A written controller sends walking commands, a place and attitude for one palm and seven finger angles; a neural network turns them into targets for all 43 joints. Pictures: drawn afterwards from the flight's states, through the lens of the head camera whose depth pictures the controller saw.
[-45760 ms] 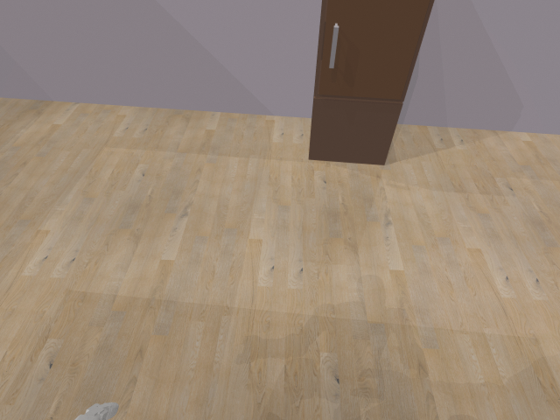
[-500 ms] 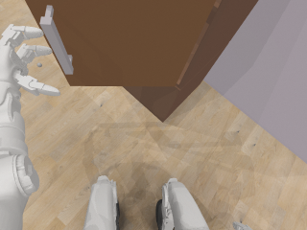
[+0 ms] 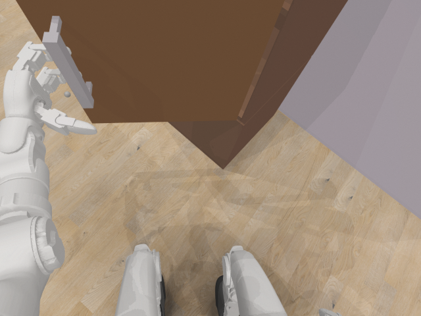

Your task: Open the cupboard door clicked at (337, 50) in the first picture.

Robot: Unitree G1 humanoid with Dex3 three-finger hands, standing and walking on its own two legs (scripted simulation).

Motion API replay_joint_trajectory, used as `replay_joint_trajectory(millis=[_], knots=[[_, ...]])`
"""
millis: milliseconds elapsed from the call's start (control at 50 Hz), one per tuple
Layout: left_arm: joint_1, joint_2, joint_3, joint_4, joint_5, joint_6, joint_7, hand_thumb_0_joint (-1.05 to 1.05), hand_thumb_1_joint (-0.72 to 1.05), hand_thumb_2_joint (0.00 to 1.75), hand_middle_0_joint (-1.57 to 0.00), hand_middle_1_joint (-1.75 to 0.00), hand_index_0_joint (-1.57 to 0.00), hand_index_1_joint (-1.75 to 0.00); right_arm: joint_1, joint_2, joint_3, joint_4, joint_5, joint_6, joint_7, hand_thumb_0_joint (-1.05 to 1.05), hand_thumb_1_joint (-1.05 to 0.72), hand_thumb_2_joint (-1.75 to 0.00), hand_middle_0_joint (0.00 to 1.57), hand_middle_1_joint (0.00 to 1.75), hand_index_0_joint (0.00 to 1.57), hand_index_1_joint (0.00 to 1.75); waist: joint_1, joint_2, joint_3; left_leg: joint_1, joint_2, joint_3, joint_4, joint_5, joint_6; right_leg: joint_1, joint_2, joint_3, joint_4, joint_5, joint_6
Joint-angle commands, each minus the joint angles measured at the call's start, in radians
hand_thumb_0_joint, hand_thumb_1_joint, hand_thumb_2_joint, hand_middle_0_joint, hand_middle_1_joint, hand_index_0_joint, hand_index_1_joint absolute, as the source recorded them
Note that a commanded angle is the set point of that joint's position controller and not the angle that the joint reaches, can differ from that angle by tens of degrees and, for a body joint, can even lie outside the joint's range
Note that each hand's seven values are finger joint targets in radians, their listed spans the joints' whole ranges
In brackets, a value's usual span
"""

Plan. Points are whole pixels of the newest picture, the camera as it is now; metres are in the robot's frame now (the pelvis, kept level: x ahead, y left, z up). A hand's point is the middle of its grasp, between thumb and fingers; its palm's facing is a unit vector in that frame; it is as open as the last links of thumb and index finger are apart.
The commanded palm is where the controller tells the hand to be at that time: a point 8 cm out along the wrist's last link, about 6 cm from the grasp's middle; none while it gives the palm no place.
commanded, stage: slide the fingers in behind the handle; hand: left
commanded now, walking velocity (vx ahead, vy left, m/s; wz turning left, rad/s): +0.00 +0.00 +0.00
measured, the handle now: (74, 67) +0.55 +0.23 +0.05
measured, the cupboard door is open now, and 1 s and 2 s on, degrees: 47 47 51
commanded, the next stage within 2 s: close the thumb around the handle in 0.82 s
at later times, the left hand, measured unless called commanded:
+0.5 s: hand (87, 92) +0.50 +0.20 +0.04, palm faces +0.03 -1.00 -0.01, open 14.0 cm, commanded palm +0.48 +0.24 +0.04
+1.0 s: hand (86, 92) +0.50 +0.20 +0.04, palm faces +0.05 -1.00 -0.02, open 13.9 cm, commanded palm +0.48 +0.24 +0.04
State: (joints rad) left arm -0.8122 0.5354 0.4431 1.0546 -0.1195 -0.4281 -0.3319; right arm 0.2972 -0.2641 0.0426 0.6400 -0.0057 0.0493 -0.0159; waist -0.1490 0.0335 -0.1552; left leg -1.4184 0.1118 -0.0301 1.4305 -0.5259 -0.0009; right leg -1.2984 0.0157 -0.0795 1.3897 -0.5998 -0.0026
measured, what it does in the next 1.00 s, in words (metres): stands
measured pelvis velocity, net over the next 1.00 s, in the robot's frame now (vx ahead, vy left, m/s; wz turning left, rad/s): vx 0.00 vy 0.00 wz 0.01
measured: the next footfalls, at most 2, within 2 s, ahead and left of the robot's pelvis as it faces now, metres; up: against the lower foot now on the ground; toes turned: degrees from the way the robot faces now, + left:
none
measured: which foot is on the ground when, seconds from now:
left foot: down 0.00-1.00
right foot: down 0.00-1.00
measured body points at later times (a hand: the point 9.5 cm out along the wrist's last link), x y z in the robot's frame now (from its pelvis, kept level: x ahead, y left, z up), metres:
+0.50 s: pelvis +0.00 +0.00 +0.00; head +0.16 +0.04 +0.43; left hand +0.49 +0.25 +0.04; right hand +0.06 -0.26 -0.11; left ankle +0.06 +0.12 -0.58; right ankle +0.02 -0.13 -0.58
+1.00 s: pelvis +0.00 +0.00 +0.00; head +0.16 +0.03 +0.42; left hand +0.49 +0.26 +0.04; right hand +0.05 -0.27 -0.11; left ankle +0.06 +0.12 -0.58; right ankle +0.02 -0.13 -0.58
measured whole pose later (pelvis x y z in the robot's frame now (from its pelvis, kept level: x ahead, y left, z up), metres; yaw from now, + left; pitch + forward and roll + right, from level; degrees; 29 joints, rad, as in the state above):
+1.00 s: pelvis +0.00 +0.00 +0.00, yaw +0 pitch +29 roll -4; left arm -0.82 0.46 0.40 1.09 -0.09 -0.48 -0.22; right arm 0.29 -0.26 0.04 0.64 -0.02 0.07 0.00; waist -0.16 0.04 -0.16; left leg -1.39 0.10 -0.02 1.42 -0.52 0.00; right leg -1.28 0.01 -0.07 1.38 -0.60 0.00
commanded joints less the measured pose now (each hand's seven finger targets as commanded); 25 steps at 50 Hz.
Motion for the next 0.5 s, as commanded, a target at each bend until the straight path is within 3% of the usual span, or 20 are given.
replay_joint_trajectory(millis=[0,60,200,260,300,400,440,480], knots=[[-0.391,0.243,0.025,-0.21,-0.01,-0.082,0.023,0.0,-0.5,0.3,-0.3,-1.2,-0.3,-1.2,0.156,-0.186,-0.077,-0.047,-0.005,-0.022,-0.011,0.0,-0.9,-0.9,0.2,0.3,0.2,0.3,-0.011,0.139,-0.538,0.537,-0.058,-0.039,-0.138,0.293,0.034,0.143,0.034,0.033,-0.198,0.269,-0.018],[-0.386,0.253,0.032,-0.208,-0.003,-0.084,0.035,0.0,-0.5,0.3,-0.3,-1.2,-0.3,-1.2,0.155,-0.187,-0.077,-0.046,-0.007,-0.02,-0.009,0.0,-0.9,-0.9,0.2,0.3,0.2,0.3,-0.006,0.152,-0.541,0.54,-0.057,-0.036,-0.137,0.301,0.032,0.146,0.033,0.033,-0.194,0.277,-0.019],[-0.372,0.204,0.004,-0.24,-0.004,-0.094,0.052,0.0,-0.5,0.3,-0.3,-1.2,-0.3,-1.2,0.152,-0.182,-0.081,-0.049,-0.008,-0.016,-0.002,0.0,-0.9,-0.9,0.2,0.3,0.2,0.3,-0.006,0.151,-0.555,0.573,-0.059,-0.037,-0.148,0.335,0.029,0.165,0.031,0.031,-0.2,0.312,-0.02],[-0.385,0.134,-0.046,-0.237,-0.006,-0.1,0.057,0.0,-0.5,0.3,-0.3,-1.2,-0.3,-1.2,0.15,-0.178,-0.085,-0.044,-0.009,-0.017,0.0,0.0,-0.9,-0.9,0.2,0.3,0.2,0.3,-0.02,0.157,-0.543,0.602,-0.059,-0.046,-0.153,0.329,0.025,0.127,0.03,0.023,-0.202,0.296,-0.02],[-0.382,0.126,-0.047,-0.204,-0.007,-0.095,0.068,0.0,-0.5,0.3,-0.3,-1.2,-0.3,-1.2,0.15,-0.178,-0.084,-0.041,-0.009,-0.016,0.001,0.0,-0.9,-0.9,0.2,0.3,0.2,0.3,-0.025,0.126,-0.509,0.569,-0.061,-0.043,-0.158,0.289,0.027,0.129,0.032,0.024,-0.212,0.269,-0.018],[-0.392,0.129,-0.038,-0.195,0.009,-0.11,0.101,0.0,-0.5,0.3,-0.3,-1.2,-0.3,-1.2,0.152,-0.175,-0.084,-0.044,-0.015,-0.015,0.003,0.0,-0.9,-0.9,0.2,0.3,0.2,0.3,-0.017,0.124,-0.52,0.568,-0.065,-0.042,-0.159,0.298,0.026,0.134,0.029,0.023,-0.203,0.272,-0.02],[-0.395,0.154,-0.021,-0.193,0.02,-0.125,0.115,0.0,-0.5,0.3,-0.3,-1.2,-0.3,-1.2,0.15,-0.176,-0.081,-0.045,-0.019,-0.013,0.005,0.0,-0.9,-0.9,0.2,0.3,0.2,0.3,-0.009,0.154,-0.526,0.585,-0.064,-0.045,-0.16,0.309,0.022,0.116,0.029,0.021,-0.194,0.271,-0.024],[-0.385,0.168,-0.008,-0.195,0.028,-0.132,0.127,0.0,-0.5,0.3,-0.3,-1.2,-0.3,-1.2,0.148,-0.175,-0.079,-0.051,-0.021,-0.009,0.008,0.0,-0.9,-0.9,0.2,0.3,0.2,0.3,-0.002,0.14,-0.537,0.573,-0.065,-0.044,-0.159,0.305,0.022,0.134,0.031,0.022,-0.191,0.269,-0.024]])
